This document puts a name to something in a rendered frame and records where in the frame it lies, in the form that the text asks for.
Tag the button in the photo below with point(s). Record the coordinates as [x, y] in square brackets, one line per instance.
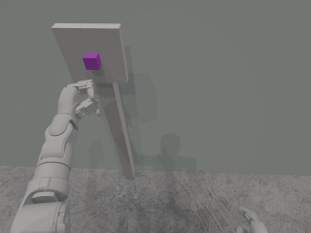
[92, 60]

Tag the left robot upper arm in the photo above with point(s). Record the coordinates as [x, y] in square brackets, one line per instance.
[51, 217]

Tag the robot left hand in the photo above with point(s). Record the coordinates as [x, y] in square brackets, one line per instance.
[70, 102]

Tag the robot right hand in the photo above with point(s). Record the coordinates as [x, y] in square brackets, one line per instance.
[251, 218]

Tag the panel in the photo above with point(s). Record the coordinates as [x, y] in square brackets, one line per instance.
[76, 39]

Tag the robot left forearm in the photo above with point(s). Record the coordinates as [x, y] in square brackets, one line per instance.
[51, 178]

